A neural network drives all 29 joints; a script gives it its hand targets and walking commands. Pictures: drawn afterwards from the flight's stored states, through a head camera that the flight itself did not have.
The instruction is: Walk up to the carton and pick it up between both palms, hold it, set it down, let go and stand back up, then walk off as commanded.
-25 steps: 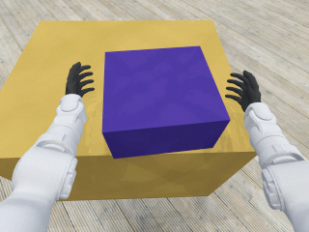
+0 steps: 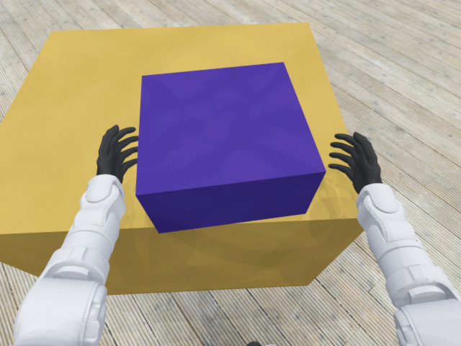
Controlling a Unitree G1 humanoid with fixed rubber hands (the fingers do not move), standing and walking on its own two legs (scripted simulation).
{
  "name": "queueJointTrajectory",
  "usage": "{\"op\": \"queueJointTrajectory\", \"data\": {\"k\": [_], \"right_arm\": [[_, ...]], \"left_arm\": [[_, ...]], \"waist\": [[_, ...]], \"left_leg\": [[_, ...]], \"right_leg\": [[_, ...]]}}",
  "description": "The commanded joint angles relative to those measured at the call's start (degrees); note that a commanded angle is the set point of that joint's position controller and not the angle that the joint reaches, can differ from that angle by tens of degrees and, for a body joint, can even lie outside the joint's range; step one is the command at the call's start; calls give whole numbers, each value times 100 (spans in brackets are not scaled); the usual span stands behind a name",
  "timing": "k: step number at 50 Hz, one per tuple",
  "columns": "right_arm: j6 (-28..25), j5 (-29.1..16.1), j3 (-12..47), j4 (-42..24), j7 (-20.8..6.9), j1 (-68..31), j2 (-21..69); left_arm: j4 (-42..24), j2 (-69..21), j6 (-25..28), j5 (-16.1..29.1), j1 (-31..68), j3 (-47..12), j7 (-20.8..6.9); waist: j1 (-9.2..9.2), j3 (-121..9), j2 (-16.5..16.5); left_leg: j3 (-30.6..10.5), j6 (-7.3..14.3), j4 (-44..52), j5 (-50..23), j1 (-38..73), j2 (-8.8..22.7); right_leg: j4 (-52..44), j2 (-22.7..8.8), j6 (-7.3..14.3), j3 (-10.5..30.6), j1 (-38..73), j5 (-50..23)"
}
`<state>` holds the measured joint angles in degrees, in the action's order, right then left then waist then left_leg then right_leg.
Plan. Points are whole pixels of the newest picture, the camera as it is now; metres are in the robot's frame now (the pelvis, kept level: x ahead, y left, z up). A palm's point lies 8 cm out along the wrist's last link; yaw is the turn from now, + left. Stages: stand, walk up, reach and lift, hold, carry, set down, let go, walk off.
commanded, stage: set down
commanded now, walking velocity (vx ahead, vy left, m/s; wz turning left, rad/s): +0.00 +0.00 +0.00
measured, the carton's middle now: (223, 144) +0.52 +0.00 +0.00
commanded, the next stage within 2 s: none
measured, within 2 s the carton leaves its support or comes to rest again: neither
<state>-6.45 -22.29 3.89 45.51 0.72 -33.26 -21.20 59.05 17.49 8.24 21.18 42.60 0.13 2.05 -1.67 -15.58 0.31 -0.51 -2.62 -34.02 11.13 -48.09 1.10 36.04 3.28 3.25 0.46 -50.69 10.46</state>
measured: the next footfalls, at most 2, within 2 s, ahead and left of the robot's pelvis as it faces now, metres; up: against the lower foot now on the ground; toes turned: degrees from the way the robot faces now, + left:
none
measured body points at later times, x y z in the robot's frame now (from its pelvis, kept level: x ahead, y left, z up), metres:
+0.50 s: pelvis +0.01 +0.01 +0.01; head +0.05 +0.02 +0.46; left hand +0.38 +0.23 +0.04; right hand +0.36 -0.23 +0.05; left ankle +0.03 +0.15 -0.71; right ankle +0.04 -0.07 -0.71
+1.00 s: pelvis -0.01 +0.02 +0.02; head -0.01 +0.04 +0.47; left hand +0.31 +0.23 +0.03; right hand +0.27 -0.25 +0.05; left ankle +0.03 +0.15 -0.71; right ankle +0.05 -0.07 -0.71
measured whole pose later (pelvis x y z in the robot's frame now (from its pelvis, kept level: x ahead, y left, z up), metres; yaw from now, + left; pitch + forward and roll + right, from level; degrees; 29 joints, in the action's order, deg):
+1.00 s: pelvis -0.01 +0.02 +0.02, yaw +1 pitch +4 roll +0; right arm -6.7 -20.1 -1.9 30.8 -5.7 -3.7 -19.9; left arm 32.8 15.6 3.9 18.8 9.8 -4.4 6.6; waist -3.2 -5.6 -1.6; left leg -1.2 -0.8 -31.4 12.4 -23.5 -0.3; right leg 31.5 1.9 1.9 0.0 -24.6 11.3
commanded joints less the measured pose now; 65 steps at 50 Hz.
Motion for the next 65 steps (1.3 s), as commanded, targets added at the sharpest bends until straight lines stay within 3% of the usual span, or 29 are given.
{"op": "queueJointTrajectory", "data": {"k": [1,5,8,9,11,14,16,21,26,30,31,32,33,35,37,40,41,44,45,51,52,53,55,58,59,60,61,62,65], "right_arm": [[-429,108,-675,-1914,65,-3127,-1525],[-250,80,-661,-1481,-15,-1967,-1502],[-115,139,-555,-1430,-63,-2307,-1207],[-203,123,-661,-1474,-75,-1733,-1345],[-256,11,-438,-1421,-149,-1327,-1312],[-228,232,-639,-1491,-261,-1684,-1162],[-218,261,-708,-1303,-266,-1729,-1054],[-374,455,-1114,-1395,-295,-1598,-1312],[-626,69,-1005,-1689,-385,31,-1717],[-602,109,-1080,-2075,-428,12,-1691],[-401,218,-1110,-2026,-452,-1033,-1491],[-519,4,-939,-2490,-500,203,-1462],[-524,-9,-993,-2573,-545,11,-1499],[-263,142,-1009,-1990,-565,-937,-1433],[-574,-130,-842,-2742,-625,1232,-1511],[-569,-185,-794,-2647,-675,1719,-1501],[-546,-62,-993,-2405,-677,1380,-1553],[-334,149,-1003,-2326,-683,740,-1367],[-393,110,-986,-2748,-678,860,-1361],[-395,305,-1201,-2539,-660,1094,-1315],[-556,151,-999,-2862,-635,2442,-1268],[-564,129,-1086,-2749,-641,2263,-1306],[-339,394,-1057,-2440,-594,1304,-1038],[-269,527,-1193,-2748,-577,709,-919],[-377,399,-1113,-2954,-649,1656,-978],[-300,428,-1136,-2972,-641,1095,-933],[-263,495,-1335,-2774,-638,1806,-1068],[-248,558,-1247,-2904,-635,1086,-926],[-268,493,-1363,-2849,-694,2263,-1090]], "left_arm": [[-1663,1719,460,-55,2970,352,20],[-1927,1323,303,-76,1920,120,27],[-1384,1208,304,-74,2129,180,-27],[-1896,1088,248,-125,1581,66,-50],[-2090,1090,177,-288,1143,270,-59],[-1643,1031,254,-331,1356,325,-68],[-1626,943,332,-425,1393,200,-50],[-2482,818,468,-214,1472,-125,161],[-3855,853,184,-381,-334,-1,293],[-3957,907,15,-391,-455,67,301],[-3101,1049,62,-186,671,-53,240],[-4049,879,87,-228,-652,-64,347],[-4172,927,93,-172,-417,-118,387],[-2875,1091,35,90,664,-275,319],[-4721,737,17,-110,-1659,-182,373],[-4716,721,-105,-371,-2067,-17,351],[-4661,670,-170,-452,-1754,39,372],[-3365,734,-236,-367,-1093,5,298],[-3816,787,-79,-314,-1288,1,389],[-3900,729,-40,-297,-1401,-227,495],[-4684,407,-129,-567,-2818,-89,486],[-4797,509,-57,-651,-2601,2,527],[-3425,806,-97,-481,-1427,43,416],[-3652,753,-48,-311,-966,-231,519],[-3968,721,85,-388,-1922,-253,595],[-3757,787,123,-208,-1322,-274,607],[-4338,492,-5,-331,-2050,-510,621],[-4121,684,33,-264,-1283,-450,640],[-4767,353,-94,-417,-2706,-573,658]], "waist": [[17,-5195,-491],[-177,-4155,-348],[-38,-3458,-499],[-170,-3435,-325],[-3,-3221,-328],[17,-2745,-567],[-15,-2383,-295],[-345,-2730,-40],[-324,-2808,260],[-251,-2374,-27],[-211,-2091,-88],[-181,-2288,28],[-156,-2464,89],[-224,-1775,-50],[-134,-2284,-86],[-84,-1611,-122],[-63,-1397,69],[-67,-586,-485],[-4,-756,-483],[-156,-702,-114],[-28,-797,-150],[-10,-536,-44],[-23,11,-504],[-11,-166,-408],[68,-136,-346],[165,-212,-340],[-49,-279,-110],[41,-315,-99],[-18,-83,84]], "left_leg": [[283,118,217,-903,684,-334],[107,97,343,-1096,1570,-289],[143,182,439,-761,1388,-347],[57,128,438,-1073,1806,-327],[53,83,470,-1377,2141,-326],[77,167,501,-829,1820,-349],[69,71,555,-732,1888,-386],[36,-18,359,-678,2055,-338],[-64,-234,377,-1811,3321,-251],[25,-104,453,-1407,2771,-345],[97,-22,484,-480,2041,-423],[69,-39,523,-1053,2631,-373],[75,-57,532,-999,2668,-360],[132,-10,573,-61,1981,-391],[2,-34,600,-1206,3170,-230],[-8,-63,728,-1299,3206,-263],[9,-99,864,-1080,3173,-206],[51,95,983,274,2217,-297],[111,102,952,235,2332,-311],[112,16,1059,440,2635,-215],[26,17,985,-410,3059,-209],[104,-18,1066,-217,3114,-215],[203,120,1059,799,2190,-322],[198,89,994,1207,2214,-271],[132,89,1117,953,2566,-217],[219,103,1054,1060,2267,-227],[83,61,1163,960,2746,-116],[173,60,1133,1250,2380,-153],[31,-40,1390,1011,2971,-16]], "right_leg": [[-194,-486,-832,695,4850,-2160],[-483,-377,-683,517,4582,-1638],[-581,-395,-701,528,4335,-1160],[-571,-337,-637,420,4445,-1608],[-649,-259,-604,359,4511,-1923],[-709,-268,-585,331,4109,-1102],[-772,-284,-507,281,4063,-1053],[-588,-192,-403,139,3666,-1124],[-689,16,-316,15,4183,-2595],[-716,-63,-341,110,4155,-2045],[-764,-234,-356,225,3887,-975],[-684,-161,-291,141,4225,-1594],[-728,-143,-273,90,4202,-1580],[-718,-286,-283,175,3616,-556],[-741,-108,-258,81,4382,-1927],[-870,-76,-251,89,4478,-1922],[-1052,-127,-189,118,4358,-1577],[-1177,-363,-173,376,4058,190],[-1204,-385,-195,381,4143,284],[-1097,-281,-135,137,4069,-86],[-1057,-211,-142,245,4598,-857],[-1257,-232,-107,177,4450,-717],[-1399,-440,-177,396,4094,852],[-1414,-525,-140,482,4018,1421],[-1348,-416,-127,316,4150,996],[-1295,-484,-131,354,3955,1235],[-1321,-378,-78,301,4162,925],[-1334,-436,-93,375,4114,1175],[-1383,-275,-25,126,4214,386]]}}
